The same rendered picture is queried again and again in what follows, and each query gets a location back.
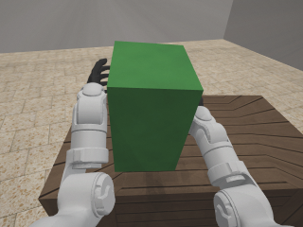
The robot left forearm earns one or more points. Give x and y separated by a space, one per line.
89 132

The right robot hand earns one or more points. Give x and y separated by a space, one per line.
201 103

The left robot hand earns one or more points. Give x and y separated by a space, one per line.
96 76

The left robot upper arm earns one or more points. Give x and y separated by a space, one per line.
83 200

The right robot upper arm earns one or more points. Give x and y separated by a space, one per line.
243 206

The carton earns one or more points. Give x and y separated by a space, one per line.
153 94

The pedestal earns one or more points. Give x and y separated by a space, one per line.
270 146

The robot right forearm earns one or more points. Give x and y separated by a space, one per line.
225 170

